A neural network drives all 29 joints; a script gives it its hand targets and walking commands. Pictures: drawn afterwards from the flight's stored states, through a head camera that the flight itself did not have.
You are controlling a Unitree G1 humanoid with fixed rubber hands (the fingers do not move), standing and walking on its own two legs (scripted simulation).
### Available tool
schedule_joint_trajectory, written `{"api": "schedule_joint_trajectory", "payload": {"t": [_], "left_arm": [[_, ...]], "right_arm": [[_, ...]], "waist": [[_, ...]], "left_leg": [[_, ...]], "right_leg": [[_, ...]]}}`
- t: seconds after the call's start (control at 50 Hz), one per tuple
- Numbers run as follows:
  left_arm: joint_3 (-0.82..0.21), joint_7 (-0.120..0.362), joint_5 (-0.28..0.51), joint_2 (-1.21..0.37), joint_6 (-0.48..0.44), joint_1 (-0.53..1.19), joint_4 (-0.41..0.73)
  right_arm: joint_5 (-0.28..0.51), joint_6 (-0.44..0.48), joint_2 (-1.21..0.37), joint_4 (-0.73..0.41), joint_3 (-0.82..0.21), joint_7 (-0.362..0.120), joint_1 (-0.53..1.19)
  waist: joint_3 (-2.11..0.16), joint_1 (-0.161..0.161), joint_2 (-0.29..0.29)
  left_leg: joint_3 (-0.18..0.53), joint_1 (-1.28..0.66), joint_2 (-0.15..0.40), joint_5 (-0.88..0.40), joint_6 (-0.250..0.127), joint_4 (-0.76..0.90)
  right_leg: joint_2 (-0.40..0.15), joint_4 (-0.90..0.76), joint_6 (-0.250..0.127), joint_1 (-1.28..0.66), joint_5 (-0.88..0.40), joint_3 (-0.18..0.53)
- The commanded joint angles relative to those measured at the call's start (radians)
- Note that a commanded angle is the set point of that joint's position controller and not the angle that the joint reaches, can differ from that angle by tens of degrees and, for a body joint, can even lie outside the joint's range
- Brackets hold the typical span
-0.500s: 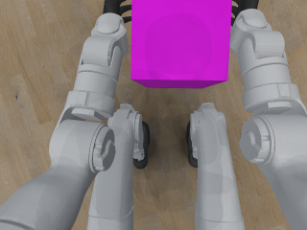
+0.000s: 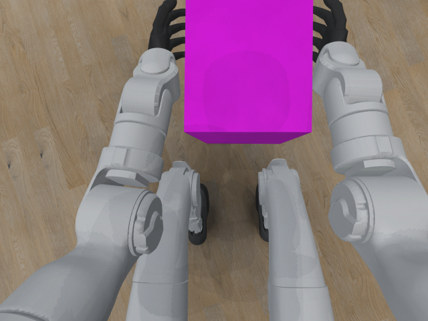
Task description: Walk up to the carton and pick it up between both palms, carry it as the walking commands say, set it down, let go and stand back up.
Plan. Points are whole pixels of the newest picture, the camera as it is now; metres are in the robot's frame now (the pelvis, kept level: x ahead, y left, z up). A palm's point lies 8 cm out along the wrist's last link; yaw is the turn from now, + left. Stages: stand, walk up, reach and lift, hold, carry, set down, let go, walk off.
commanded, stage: reach and lift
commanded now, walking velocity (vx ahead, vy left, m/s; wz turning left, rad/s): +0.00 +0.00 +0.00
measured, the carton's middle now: (245, 64) +0.52 -0.03 -0.11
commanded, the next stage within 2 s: none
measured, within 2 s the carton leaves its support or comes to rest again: neither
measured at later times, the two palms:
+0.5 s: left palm (150, 49) +0.48 +0.10 +0.03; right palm (355, 44) +0.48 -0.15 +0.02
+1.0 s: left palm (136, 36) +0.45 +0.09 +0.10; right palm (405, 34) +0.45 -0.16 +0.09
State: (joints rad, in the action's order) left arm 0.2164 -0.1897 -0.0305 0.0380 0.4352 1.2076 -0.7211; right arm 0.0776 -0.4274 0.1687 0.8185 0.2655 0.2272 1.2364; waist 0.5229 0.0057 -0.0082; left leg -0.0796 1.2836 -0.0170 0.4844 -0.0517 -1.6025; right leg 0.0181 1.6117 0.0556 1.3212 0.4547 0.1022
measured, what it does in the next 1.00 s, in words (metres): rises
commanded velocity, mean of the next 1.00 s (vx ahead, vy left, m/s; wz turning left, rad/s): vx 0.00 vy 0.00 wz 0.00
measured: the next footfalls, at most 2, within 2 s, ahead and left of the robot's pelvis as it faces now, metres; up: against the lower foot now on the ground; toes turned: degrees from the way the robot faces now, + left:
none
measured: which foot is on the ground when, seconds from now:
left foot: down 0.00-1.00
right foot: down 0.00-1.00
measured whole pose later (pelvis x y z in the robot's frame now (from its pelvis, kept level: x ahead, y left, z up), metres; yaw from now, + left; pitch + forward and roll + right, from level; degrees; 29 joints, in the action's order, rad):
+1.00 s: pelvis +0.01 +0.00 +0.12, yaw -2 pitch -2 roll +2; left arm 0.22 -0.16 -0.08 -0.03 0.44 0.94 -0.69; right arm 0.05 -0.42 0.09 0.80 0.23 0.23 0.99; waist 0.50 0.01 -0.01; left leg -0.07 0.70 -0.02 0.33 -0.04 -1.06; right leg 0.02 1.08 0.04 0.75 0.30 0.10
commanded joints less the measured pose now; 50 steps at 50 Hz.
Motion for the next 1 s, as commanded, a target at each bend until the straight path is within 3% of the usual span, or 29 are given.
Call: {"api": "schedule_joint_trajectory", "payload": {"t": [0.0, 0.56, 0.98], "left_arm": [[-0.421, 0.256, 0.115, -1.138, -0.043, 0.755, 0.274], [-0.465, 0.273, 0.101, -1.199, -0.056, 0.609, 0.298], [-0.422, 0.306, 0.059, -1.225, -0.071, 0.476, 0.257]], "right_arm": [[0.078, 0.038, -1.309, -0.376, -0.534, -0.330, 0.918], [0.064, 0.056, -1.350, -0.377, -0.566, -0.363, 0.741], [0.039, 0.061, -1.420, -0.368, -0.574, -0.382, 0.634]], "waist": [[-2.322, 0.054, -0.152], [-2.170, 0.056, -0.104], [-1.971, 0.089, -0.107]], "left_leg": [[0.175, -0.709, -0.133, -0.269, 0.033, 0.252], [0.220, -0.967, -0.105, -0.282, 0.042, 0.527], [0.204, -1.092, -0.085, -0.298, 0.024, 0.754]], "right_leg": [[0.174, -0.239, -0.039, -0.517, -0.159, -0.096], [0.159, -0.497, -0.045, -0.718, -0.171, -0.062], [0.129, -0.747, -0.037, -0.970, -0.184, -0.028]]}}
